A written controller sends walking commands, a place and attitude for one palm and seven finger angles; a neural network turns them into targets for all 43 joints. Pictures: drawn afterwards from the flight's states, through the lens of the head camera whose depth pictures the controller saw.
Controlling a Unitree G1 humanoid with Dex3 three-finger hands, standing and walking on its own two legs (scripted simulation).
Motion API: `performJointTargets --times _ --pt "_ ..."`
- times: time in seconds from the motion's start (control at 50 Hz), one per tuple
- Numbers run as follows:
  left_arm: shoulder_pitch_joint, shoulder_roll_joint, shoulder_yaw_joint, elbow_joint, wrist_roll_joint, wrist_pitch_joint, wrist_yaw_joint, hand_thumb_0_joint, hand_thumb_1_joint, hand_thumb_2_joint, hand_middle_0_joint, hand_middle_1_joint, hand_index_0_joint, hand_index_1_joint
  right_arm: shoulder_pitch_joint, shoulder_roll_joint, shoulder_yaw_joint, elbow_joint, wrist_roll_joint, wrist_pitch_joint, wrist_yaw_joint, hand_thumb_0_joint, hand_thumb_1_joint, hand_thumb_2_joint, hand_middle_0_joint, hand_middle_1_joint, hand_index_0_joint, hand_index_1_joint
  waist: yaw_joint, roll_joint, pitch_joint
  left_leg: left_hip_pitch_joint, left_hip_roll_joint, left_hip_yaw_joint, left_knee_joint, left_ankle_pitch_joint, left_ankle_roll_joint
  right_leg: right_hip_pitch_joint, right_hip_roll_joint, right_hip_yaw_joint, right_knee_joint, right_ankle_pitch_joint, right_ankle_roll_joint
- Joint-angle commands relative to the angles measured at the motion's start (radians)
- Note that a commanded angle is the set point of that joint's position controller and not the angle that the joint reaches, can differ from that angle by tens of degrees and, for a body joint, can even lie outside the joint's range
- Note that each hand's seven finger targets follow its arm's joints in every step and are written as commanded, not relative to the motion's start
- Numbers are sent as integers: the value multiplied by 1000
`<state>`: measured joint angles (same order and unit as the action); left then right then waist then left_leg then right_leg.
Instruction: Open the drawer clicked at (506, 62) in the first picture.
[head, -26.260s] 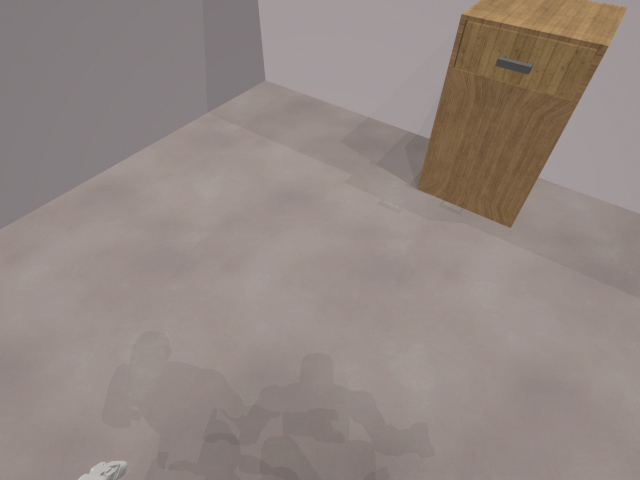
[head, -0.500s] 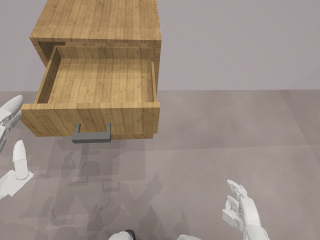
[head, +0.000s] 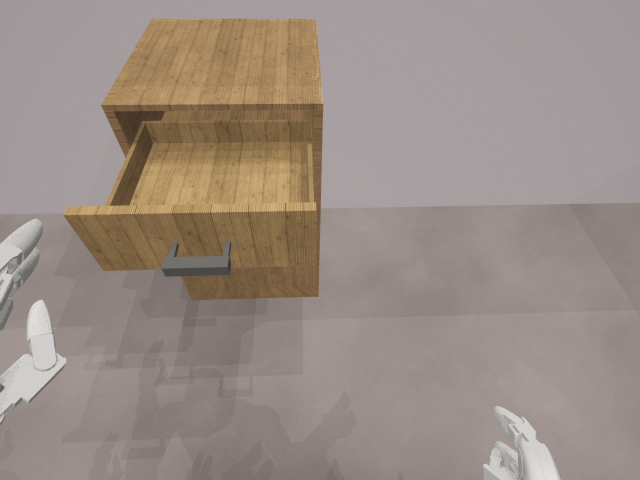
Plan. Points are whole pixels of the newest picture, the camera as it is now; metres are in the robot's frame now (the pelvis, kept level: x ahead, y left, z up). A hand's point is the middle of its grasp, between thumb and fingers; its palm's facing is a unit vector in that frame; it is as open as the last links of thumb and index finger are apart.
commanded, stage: stop stepping back and stand still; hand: left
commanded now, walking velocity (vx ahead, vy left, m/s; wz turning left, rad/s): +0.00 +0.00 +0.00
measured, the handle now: (199, 256) +0.48 +0.23 -0.08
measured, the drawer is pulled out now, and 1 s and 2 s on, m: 0.30 0.30 0.30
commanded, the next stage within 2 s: let the arm hang, fingers relaxed in 0.30 s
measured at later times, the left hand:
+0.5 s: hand (81, 396) +0.20 +0.27 +0.03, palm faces +0.18 -0.87 -0.46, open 7.4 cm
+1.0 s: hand out of the picture -0.07 +0.21 -0.17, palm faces +0.03 -0.97 -0.22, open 7.3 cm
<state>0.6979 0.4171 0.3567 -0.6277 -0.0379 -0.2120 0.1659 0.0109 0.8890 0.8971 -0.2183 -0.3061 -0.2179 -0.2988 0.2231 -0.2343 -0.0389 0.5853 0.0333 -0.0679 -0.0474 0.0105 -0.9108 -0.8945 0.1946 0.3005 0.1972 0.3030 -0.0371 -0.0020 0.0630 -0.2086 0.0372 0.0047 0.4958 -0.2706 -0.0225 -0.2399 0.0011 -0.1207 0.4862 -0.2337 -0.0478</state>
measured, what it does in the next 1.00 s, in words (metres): stands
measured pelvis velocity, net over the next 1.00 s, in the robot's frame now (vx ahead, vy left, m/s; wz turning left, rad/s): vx -0.01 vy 0.03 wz -0.01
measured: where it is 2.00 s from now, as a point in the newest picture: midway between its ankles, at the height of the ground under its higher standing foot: outside the picture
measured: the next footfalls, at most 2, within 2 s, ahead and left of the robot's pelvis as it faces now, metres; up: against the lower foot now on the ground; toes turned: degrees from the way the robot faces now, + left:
none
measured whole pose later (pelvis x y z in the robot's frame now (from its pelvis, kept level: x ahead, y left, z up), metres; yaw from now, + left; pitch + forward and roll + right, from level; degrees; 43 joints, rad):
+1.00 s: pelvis -0.01 +0.03 +0.00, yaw +0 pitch -2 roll +0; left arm 0.35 0.17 0.02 1.15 0.02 0.03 0.03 0.00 0.93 0.90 -0.20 -0.30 -0.20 -0.30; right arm 0.38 -0.12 0.00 1.10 -0.01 0.03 -0.04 0.00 -0.91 -0.89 0.20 0.30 0.20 0.30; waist 0.00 0.02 0.09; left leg -0.18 0.01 0.02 0.44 -0.23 0.01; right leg -0.20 -0.02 -0.10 0.41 -0.17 -0.02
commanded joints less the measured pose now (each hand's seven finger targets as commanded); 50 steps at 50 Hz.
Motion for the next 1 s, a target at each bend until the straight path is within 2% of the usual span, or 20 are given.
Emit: performJointTargets --times 0.0,0.02,0.08,0.16,0.34,0.36,0.38,0.4,0.42,0.44,0.46,0.48,0.5,0.54,0.6,0.66,0.7,0.82,0.92,0.98 --pt "-26 107 101 -125 -11 -48 19 0 900 900 -200 -300 -200 -300 -97 -89 -16 -157 -4 -56 2 0 -900 -900 200 300 200 300 11 -24 -47 -72 19 -37 -64 -11 58 35 -121 193 -181 -110 27" --pt "-32 114 106 -136 -11 -44 21 0 900 900 -200 -300 -200 -300 -110 -90 -16 -156 -4 -55 -1 0 -900 -900 200 300 200 300 14 -3 -51 -48 27 -39 -78 6 59 21 -110 187 -175 -91 30" --pt "-62 106 92 -153 -8 -38 21 0 900 900 -200 -300 -200 -300 -113 -86 -4 -158 -9 -55 -2 0 -900 -900 200 300 200 300 17 39 -57 -99 51 -68 -142 6 66 90 -70 141 -128 -23 47" --pt "-65 109 91 -185 -9 -28 19 0 900 900 -200 -300 -200 -300 -114 -79 4 -163 -15 -59 -2 0 -900 -900 200 300 200 300 24 67 -91 -103 54 -62 -165 70 59 149 -52 112 -96 81 52" --pt "-74 98 81 -179 -15 -9 14 0 900 900 -200 -300 -200 -300 -118 -76 9 -165 -16 -44 -2 0 -900 -900 200 300 200 300 21 37 -105 -85 32 -37 -151 112 39 170 -51 103 -130 144 51" --pt "-62 98 86 -167 -14 -9 15 0 900 900 -200 -300 -200 -300 -117 -76 8 -162 -17 -41 -2 0 -900 -900 200 300 200 300 21 51 -111 -82 31 -34 -154 114 40 173 -50 103 -130 148 51" --pt "-207 -38 -282 686 81 123 -121 0 900 900 -200 -300 -200 -300 -140 -221 -45 91 -16 -95 82 0 -900 -900 200 300 200 300 -11 63 -30 -145 54 -68 -8 255 36 -1 -101 51 54 238 18" --pt "-193 -75 -240 746 76 182 -145 0 900 900 -200 -300 -200 -300 -31 -159 -39 123 -33 -47 77 0 -900 -900 200 300 200 300 6 59 -124 -67 74 -43 -1 317 43 -16 -92 91 50 193 15" --pt "-229 -95 -260 779 71 190 -148 0 900 900 -200 -300 -200 -300 -16 -137 -31 114 -42 -32 70 0 -900 -900 200 300 200 300 12 12 -169 -46 83 -72 13 369 57 -21 -79 82 67 164 7" --pt "-266 -95 -263 814 72 199 -153 0 900 900 -200 -300 -200 -300 -13 -136 -18 96 -42 -10 62 0 -900 -900 200 300 200 300 15 -14 -159 -101 91 -111 -8 355 82 16 -72 74 71 136 13" --pt "-295 -90 -264 867 75 204 -157 0 900 900 -200 -300 -200 -300 -27 -137 -11 98 -45 3 57 0 -900 -900 200 300 200 300 26 -84 -142 -132 87 -122 -11 330 90 46 -72 83 63 147 12" --pt "-316 -84 -264 936 76 207 -159 0 900 900 -200 -300 -200 -300 -32 -135 -9 105 -48 13 52 0 -900 -900 200 300 200 300 37 -152 -143 -132 67 -106 9 304 84 72 -94 98 42 196 3" --pt "-342 -77 -266 1008 77 212 -159 0 900 900 -200 -300 -200 -300 -26 -133 -9 119 -49 23 47 0 -900 -900 200 300 200 300 38 -180 -143 -110 43 -86 27 283 75 76 -120 115 27 248 -14" --pt "-394 -81 -279 1148 72 228 -152 0 900 900 -200 -300 -200 -300 -15 -102 0 157 -54 48 38 0 -900 -900 200 300 200 300 34 -116 -122 -68 24 -65 12 260 64 63 -137 128 11 265 -28" --pt "-432 -78 -294 1336 62 233 -149 0 900 900 -200 -300 -200 -300 -18 -82 17 225 -54 64 29 0 -900 -900 200 300 200 300 43 46 -63 -80 39 -72 -76 183 60 81 -108 131 -43 124 -7" --pt "-415 -89 -303 1482 57 229 -150 0 900 900 -200 -300 -200 -300 2 -68 24 293 -49 69 21 0 -900 -900 200 300 200 300 49 116 -18 -92 43 -78 -129 65 60 90 -97 138 -110 20 2" --pt "-389 -119 -296 1545 56 225 -148 0 900 900 -200 -300 -200 -300 45 -42 20 334 -54 72 17 0 -900 -900 200 300 200 300 47 173 -24 -87 41 -73 -148 2 61 99 -95 134 -134 -1 -7" --pt "-355 -140 -313 1670 51 216 -146 0 900 900 -200 -300 -200 -300 149 -15 19 421 -45 78 9 0 -900 -900 200 300 200 300 41 52 0 -40 51 -66 -151 25 65 78 -96 120 -172 -4 -8" --pt "-326 -165 -321 1730 49 217 -139 0 900 900 -200 -300 -200 -300 201 14 21 471 -44 79 5 0 -900 -900 200 300 200 300 39 29 32 -26 50 -55 -160 12 67 39 -94 124 -181 -42 -7" --pt "-316 -175 -321 1748 48 219 -137 0 900 900 -200 -300 -200 -300 225 31 24 492 -45 78 4 0 -900 -900 200 300 200 300 39 -14 46 -49 49 -55 -168 -17 69 41 -95 120 -178 -62 -4"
